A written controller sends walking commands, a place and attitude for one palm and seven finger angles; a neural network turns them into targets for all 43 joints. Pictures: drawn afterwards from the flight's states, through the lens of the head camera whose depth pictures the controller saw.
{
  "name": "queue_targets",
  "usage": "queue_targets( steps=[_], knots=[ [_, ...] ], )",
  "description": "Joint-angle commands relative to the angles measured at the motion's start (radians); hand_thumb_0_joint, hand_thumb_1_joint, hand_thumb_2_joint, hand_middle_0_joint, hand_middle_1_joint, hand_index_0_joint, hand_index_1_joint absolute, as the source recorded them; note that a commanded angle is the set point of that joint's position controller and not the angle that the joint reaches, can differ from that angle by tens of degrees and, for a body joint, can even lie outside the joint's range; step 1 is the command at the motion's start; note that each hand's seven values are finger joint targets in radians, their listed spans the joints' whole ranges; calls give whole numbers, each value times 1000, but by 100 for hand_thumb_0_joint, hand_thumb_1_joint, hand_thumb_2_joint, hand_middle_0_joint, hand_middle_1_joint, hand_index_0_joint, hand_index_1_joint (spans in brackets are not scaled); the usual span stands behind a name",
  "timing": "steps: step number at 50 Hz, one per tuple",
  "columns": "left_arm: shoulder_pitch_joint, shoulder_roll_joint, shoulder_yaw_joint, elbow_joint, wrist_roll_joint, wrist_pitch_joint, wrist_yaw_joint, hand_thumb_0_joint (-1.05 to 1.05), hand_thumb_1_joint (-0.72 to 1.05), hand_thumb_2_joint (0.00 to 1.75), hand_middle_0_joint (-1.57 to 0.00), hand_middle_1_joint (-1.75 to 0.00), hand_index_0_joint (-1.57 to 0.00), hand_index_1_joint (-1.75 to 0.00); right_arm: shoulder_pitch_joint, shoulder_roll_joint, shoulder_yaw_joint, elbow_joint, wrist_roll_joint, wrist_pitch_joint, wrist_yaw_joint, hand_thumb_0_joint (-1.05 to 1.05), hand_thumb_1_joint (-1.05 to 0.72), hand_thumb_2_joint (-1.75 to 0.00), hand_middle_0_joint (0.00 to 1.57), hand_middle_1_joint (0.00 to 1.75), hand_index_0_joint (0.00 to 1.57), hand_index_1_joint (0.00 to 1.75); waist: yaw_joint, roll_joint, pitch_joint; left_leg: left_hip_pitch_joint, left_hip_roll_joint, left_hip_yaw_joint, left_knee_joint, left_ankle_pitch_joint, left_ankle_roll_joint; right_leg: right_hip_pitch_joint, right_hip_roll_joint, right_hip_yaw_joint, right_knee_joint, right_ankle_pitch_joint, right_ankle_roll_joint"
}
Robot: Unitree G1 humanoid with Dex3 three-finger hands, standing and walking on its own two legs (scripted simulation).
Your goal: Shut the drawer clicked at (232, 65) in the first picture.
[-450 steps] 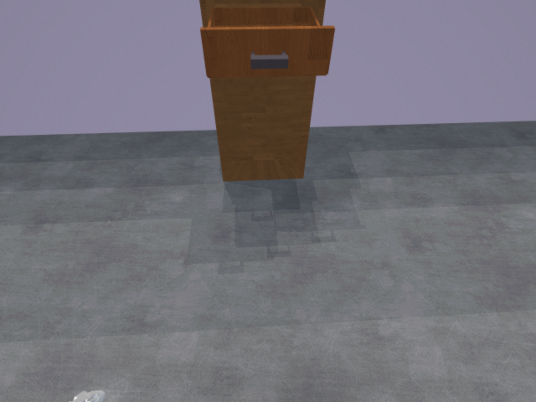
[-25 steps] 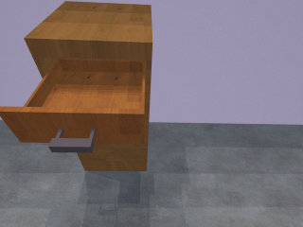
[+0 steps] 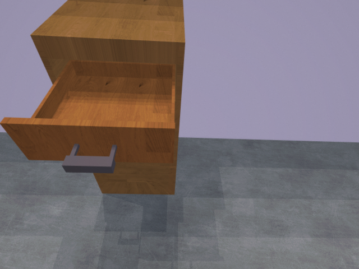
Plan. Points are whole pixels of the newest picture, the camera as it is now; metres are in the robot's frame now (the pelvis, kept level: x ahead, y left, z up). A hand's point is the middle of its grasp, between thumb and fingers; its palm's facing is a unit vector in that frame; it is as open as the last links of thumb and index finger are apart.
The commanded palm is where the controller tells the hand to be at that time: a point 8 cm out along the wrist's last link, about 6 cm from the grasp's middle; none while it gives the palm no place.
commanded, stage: come to a stop and stand still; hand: left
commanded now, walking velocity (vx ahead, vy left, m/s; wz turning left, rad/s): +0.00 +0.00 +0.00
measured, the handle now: (92, 156) +0.35 +0.24 +0.04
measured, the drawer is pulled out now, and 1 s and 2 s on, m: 0.28 0.28 0.28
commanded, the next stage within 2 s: look again from close up in 0.06 s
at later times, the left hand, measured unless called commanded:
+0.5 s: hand out of the picture +0.00 +0.17 -0.18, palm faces +0.02 -0.99 -0.17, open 7.4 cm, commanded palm none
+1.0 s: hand (115, 220) +0.21 +0.15 +0.02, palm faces +0.12 -0.99 -0.02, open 6.8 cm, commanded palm +0.11 +0.21 -0.03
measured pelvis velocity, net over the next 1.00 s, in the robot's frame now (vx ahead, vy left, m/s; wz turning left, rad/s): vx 0.01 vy -0.01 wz -0.01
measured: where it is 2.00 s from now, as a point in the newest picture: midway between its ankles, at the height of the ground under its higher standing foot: outside the picture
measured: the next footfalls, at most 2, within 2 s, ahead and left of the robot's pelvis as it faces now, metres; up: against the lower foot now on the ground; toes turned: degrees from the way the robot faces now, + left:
none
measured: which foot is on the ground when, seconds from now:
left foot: down 0.00-1.00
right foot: down 0.00-1.00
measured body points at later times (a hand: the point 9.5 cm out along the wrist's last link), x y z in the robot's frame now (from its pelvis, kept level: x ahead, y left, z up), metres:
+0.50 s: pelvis +0.01 +0.00 +0.00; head +0.02 +0.01 +0.45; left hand +0.00 +0.22 -0.16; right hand +0.01 -0.22 -0.15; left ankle +0.05 +0.13 -0.74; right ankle +0.02 -0.16 -0.74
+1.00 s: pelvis +0.01 -0.01 -0.03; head +0.00 -0.01 +0.42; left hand +0.20 +0.20 +0.03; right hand +0.17 -0.26 -0.11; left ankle +0.05 +0.13 -0.73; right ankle +0.03 -0.16 -0.73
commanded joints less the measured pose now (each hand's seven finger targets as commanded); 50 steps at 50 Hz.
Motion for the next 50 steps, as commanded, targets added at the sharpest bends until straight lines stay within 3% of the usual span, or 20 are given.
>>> queue_targets(
  steps=[1,10,22,36,37,38,39,40,41,42,43,44,45,46,47,49,50],
  knots=[
    [63,86,22,-36,-1,-13,5,0,90,90,-20,-30,-20,-30,26,-115,-20,-37,-2,-15,-12,0,-90,-90,20,30,20,30,-2,28,82,-50,52,-60,-149,-168,21,-55,-29,47,-124,-146,-58],
    [67,73,24,-34,1,-15,5,0,90,90,-20,-30,-20,-30,23,-104,-23,-30,-2,-15,-13,0,-90,-90,20,30,20,30,-2,28,63,-41,59,-62,-152,-165,22,-47,-22,47,-118,-120,-58],
    [51,72,25,-37,-1,-20,4,0,90,90,-20,-30,-20,-30,9,-110,-19,-28,-2,-21,-13,0,-90,-90,20,30,20,30,2,26,34,-15,61,-46,-135,-53,22,-7,-29,44,-105,-15,-56],
    [31,81,24,-34,-2,-20,4,0,90,90,-20,-30,-20,-30,-3,-119,-13,-15,-1,-22,-14,0,-90,-90,20,30,20,30,1,17,43,13,65,-37,-137,6,19,1,-31,42,-114,17,-51],
    [63,121,22,6,6,-28,40,0,90,90,-20,-30,-20,-30,-96,-152,-19,-86,5,-29,-12,0,-90,-90,20,30,20,30,31,52,61,-3,72,13,40,6,-10,-31,-70,97,-137,133,-58],
    [-704,302,106,-1690,-217,-259,50,0,90,90,-22,-32,-22,-32,-82,-283,-27,-451,48,-188,-57,0,-90,-90,20,30,20,30,-111,277,-468,295,-21,44,-93,56,22,77,35,-37,-6,119,-73],
    [-211,257,139,-1399,-125,-197,122,0,90,90,-24,-34,-24,-34,-145,-189,-10,-384,50,-288,-98,0,-90,-90,20,30,20,30,11,315,-425,265,11,47,-117,5,20,31,62,-68,79,-15,-99],
    [104,18,-6,-1196,-137,-54,155,0,90,90,-26,-37,-26,-37,-160,-152,-27,-391,71,-321,-93,0,-90,-90,20,30,20,30,-20,230,-194,48,21,-6,-147,-150,0,-65,64,-107,74,-104,-75],
    [91,-84,-86,-1219,-168,-45,136,0,90,90,-28,-39,-28,-39,-124,-169,-17,-378,80,-332,-88,0,-90,-90,20,30,20,30,-40,140,-75,-13,3,-3,-118,-212,4,-106,62,-101,46,-101,-65],
    [25,-29,-49,-1283,-172,-100,130,0,90,90,-30,-41,-30,-41,-160,-190,-29,-431,68,-355,-89,0,-90,-90,20,30,20,30,-60,86,27,-72,-11,-20,-68,-243,9,-171,60,-96,34,-160,-57],
    [74,-7,-14,-1234,-153,-156,120,0,90,90,-32,-43,-32,-43,-152,-204,-43,-445,46,-364,-83,0,-90,-90,20,30,20,30,-67,-26,29,-125,-22,-16,-13,-257,10,-242,66,-102,50,-237,-52],
    [173,-50,-7,-1147,-159,-220,88,0,90,90,-34,-45,-34,-45,-160,-200,-55,-473,31,-368,-71,0,-90,-90,20,30,20,30,-39,-145,51,-197,-22,-13,40,-262,3,-302,75,-117,89,-295,-49],
    [298,-67,3,-1085,-160,-288,41,0,90,90,-36,-47,-36,-47,-176,-195,-68,-513,29,-369,-51,0,-90,-90,20,30,20,30,6,-146,20,-229,-28,7,85,-233,-3,-308,74,-109,118,-305,-53],
    [369,-69,29,-1046,-173,-367,-17,0,90,90,-38,-50,-38,-50,-174,-188,-77,-533,18,-361,-30,0,-90,-90,20,30,20,30,28,-207,-20,-288,-27,21,139,-221,-12,-348,78,-113,172,-323,-54],
    [396,-59,57,-1045,-197,-455,-83,0,90,90,-40,-52,-40,-52,-190,-191,-87,-558,14,-349,-10,0,-90,-90,20,30,20,30,46,-199,-41,-338,-26,33,196,-215,-18,-385,79,-105,225,-322,-59],
    [419,-12,108,-1051,-231,-603,-217,0,90,90,-44,-56,-44,-56,-227,-202,-104,-621,10,-330,20,0,-90,-90,20,30,20,30,49,-137,-67,-406,-30,45,294,-215,-20,-425,71,-77,301,-313,-71],
    [490,55,194,-1031,-222,-598,-238,0,90,90,-46,-58,-46,-58,-234,-197,-112,-653,23,-315,27,0,-90,-90,20,30,20,30,85,-32,-71,-414,-35,52,299,-216,-14,-409,67,-63,317,-292,-82]
  ],
)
